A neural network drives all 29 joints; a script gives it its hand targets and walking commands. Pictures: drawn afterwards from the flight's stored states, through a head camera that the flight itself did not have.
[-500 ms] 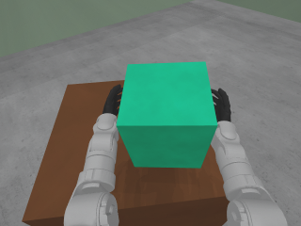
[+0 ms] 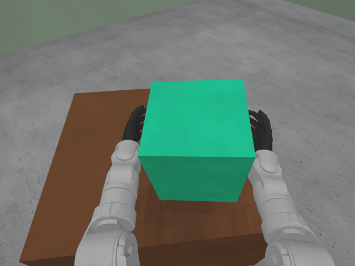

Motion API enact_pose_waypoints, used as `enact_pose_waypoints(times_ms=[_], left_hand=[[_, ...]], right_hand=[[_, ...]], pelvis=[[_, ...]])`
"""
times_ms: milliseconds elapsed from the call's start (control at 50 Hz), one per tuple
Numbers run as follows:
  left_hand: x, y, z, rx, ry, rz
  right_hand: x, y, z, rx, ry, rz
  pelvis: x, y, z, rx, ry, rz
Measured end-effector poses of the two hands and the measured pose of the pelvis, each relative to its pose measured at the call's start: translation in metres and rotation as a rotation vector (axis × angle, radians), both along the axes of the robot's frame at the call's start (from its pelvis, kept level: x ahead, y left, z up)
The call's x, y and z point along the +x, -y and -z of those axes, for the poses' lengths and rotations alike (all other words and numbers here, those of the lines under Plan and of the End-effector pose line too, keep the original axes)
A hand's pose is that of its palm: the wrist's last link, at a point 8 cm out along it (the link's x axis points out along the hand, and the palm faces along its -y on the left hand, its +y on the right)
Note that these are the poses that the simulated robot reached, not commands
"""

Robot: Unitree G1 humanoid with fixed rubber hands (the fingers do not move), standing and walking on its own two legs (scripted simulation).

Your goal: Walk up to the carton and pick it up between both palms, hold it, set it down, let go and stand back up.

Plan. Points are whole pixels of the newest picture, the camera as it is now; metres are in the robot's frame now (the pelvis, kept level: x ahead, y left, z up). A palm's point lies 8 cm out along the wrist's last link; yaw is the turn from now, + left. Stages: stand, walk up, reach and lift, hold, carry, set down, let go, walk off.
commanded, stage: set down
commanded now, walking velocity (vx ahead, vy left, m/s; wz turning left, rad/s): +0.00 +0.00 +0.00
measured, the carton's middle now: (197, 145) +0.39 -0.01 +0.05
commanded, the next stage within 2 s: none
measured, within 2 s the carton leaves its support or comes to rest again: neither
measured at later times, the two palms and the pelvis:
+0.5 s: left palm (137, 144) +0.39 +0.13 +0.06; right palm (261, 157) +0.36 -0.17 +0.05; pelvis +0.00 +0.00 +0.00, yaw +0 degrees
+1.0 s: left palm (140, 148) +0.40 +0.13 +0.02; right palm (256, 159) +0.37 -0.17 +0.02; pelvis +0.02 +0.00 +0.00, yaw +0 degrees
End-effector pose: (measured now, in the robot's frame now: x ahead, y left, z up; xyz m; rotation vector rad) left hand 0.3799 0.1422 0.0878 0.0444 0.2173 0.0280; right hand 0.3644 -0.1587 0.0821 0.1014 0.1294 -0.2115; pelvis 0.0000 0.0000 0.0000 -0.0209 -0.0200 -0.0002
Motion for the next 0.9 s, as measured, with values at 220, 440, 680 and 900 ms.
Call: enact_pose_waypoints(times_ms=[220,440,680,900], left_hand=[[-0.002,0.002,0.018,0.004,-0.042,0.018],[0.005,0.007,0.024,0.0,-0.046,0.043],[0.01,0.008,0.043,-0.016,-0.069,0.044],[0.017,0.007,0.06,-0.034,-0.096,0.042]], right_hand=[[-0.008,0.002,0.017,0.0,-0.042,0.017],[-0.009,0.006,0.025,-0.016,-0.047,0.041],[-0.005,0.006,0.04,-0.03,-0.071,0.045],[0.0,0.006,0.055,-0.041,-0.099,0.047]], pelvis=[[0.0,0.0,0.0,0.0,0.0,0.0],[0.002,0.0,0.0,0.0,-0.003,0.0],[0.007,0.0,0.0,0.0,-0.014,0.0],[0.014,0.0,0.0,0.001,-0.048,0.001]])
